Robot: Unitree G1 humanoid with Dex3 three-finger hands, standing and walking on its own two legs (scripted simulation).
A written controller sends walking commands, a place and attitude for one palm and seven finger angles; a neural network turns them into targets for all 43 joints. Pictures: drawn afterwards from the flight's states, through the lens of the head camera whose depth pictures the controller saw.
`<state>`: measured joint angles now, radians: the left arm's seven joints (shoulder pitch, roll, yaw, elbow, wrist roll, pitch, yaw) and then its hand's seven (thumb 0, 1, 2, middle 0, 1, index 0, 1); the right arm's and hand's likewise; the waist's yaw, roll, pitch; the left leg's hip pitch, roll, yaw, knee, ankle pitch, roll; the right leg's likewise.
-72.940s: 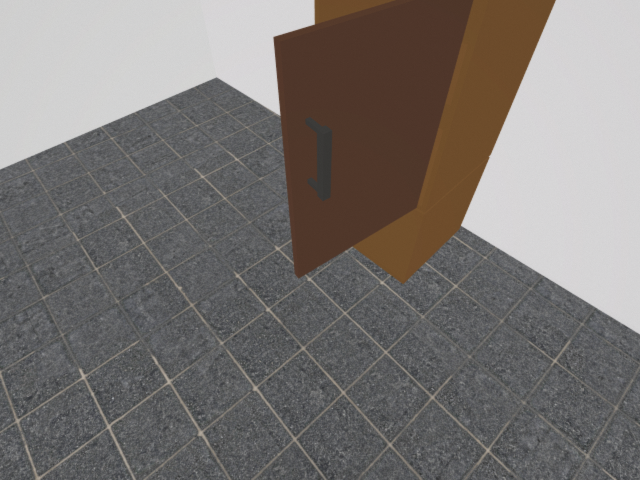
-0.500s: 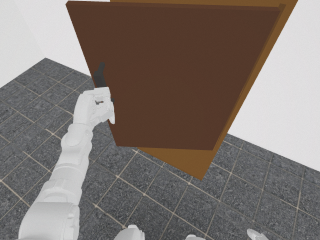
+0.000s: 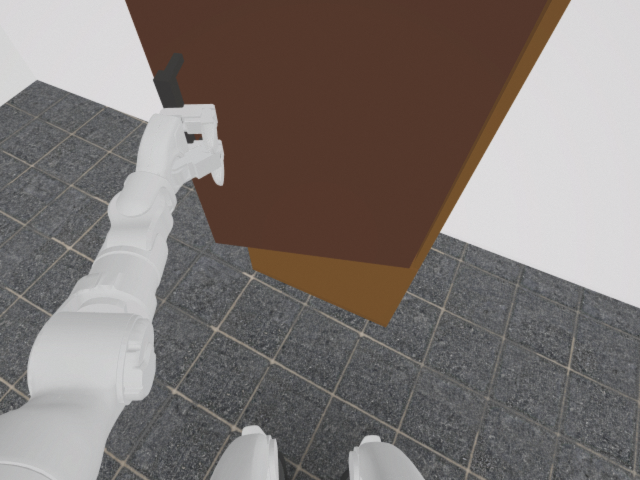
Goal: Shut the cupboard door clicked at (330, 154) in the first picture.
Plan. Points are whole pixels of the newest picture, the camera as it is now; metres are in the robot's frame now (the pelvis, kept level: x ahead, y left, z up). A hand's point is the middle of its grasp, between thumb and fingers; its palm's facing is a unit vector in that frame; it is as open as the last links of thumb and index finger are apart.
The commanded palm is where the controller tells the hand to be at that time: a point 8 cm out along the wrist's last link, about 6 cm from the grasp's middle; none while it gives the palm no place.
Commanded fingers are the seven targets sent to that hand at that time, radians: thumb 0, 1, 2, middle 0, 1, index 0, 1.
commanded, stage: push the door shut along its arc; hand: left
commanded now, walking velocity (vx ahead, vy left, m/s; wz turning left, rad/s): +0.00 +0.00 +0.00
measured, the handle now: (186, 117) +0.56 +0.15 +0.10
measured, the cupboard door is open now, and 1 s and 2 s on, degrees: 17 6 0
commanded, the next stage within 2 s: pull the fist back off the door in 1.00 s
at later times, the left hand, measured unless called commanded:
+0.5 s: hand (250, 116) +0.55 +0.07 +0.11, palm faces -0.33 -0.94 -0.02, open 2.9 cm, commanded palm +0.56 +0.11 +0.10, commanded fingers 0.00 0.90 0.90 -1.30 -1.50 -1.30 -1.50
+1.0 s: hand (262, 101) +0.58 +0.05 +0.11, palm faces -0.40 -0.91 -0.02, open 3.1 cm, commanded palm +0.61 +0.06 +0.10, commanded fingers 0.00 0.90 0.90 -1.30 -1.50 -1.30 -1.50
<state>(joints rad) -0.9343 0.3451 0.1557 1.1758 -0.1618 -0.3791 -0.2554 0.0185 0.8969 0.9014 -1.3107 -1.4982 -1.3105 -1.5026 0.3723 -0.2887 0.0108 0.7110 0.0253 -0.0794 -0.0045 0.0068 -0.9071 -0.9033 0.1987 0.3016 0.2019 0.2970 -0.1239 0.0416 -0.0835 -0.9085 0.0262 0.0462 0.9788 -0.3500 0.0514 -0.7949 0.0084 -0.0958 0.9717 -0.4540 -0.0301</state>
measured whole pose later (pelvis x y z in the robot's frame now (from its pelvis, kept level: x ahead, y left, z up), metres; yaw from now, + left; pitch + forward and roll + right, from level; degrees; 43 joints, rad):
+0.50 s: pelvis +0.01 -0.01 -0.01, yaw -2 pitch +22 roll -3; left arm -1.15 0.47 0.26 1.30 -0.09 -0.30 -0.37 -0.02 0.86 0.92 -1.30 -1.50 -1.30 -1.50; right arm 0.43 -0.29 0.03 0.68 0.01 -0.04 0.01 0.00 -0.91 -0.90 0.20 0.30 0.20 0.30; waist -0.21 0.06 -0.09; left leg -1.04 0.06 0.05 1.06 -0.40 0.04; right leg -0.93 0.04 -0.09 1.03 -0.48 -0.04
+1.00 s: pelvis +0.01 +0.00 -0.03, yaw -2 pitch +26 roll -5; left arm -1.40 0.51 0.16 1.36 -0.07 -0.21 -0.38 -0.01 0.94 0.99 -1.30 -1.50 -1.30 -1.50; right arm 0.38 -0.29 0.03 0.73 -0.02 -0.11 -0.01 0.00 -0.91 -0.90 0.20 0.30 0.20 0.30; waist -0.24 0.06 -0.09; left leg -1.21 0.06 0.01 1.16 -0.42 0.05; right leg -1.07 0.04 -0.12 1.12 -0.51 -0.04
